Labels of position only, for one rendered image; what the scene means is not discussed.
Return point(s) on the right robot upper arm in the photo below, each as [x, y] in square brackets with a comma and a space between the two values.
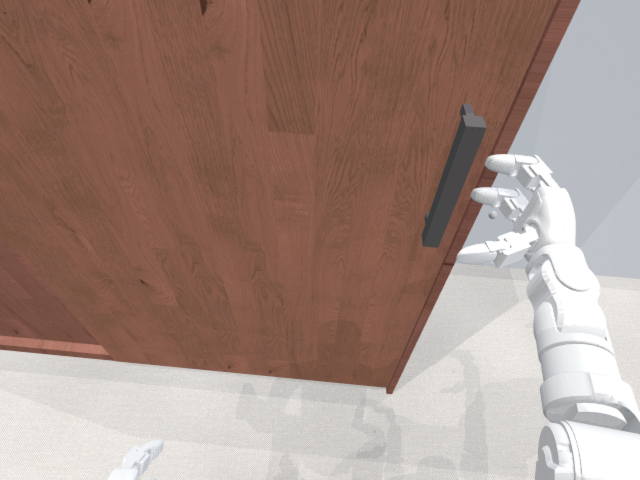
[575, 451]

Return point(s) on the left robot hand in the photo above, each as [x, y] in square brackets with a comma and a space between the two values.
[137, 460]

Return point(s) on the right robot forearm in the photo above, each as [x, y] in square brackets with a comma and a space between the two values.
[581, 378]

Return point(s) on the right robot hand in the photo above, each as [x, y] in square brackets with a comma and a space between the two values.
[549, 213]

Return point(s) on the wardrobe door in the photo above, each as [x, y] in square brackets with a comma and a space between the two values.
[28, 307]
[241, 185]

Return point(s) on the handle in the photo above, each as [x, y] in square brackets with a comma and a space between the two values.
[463, 151]

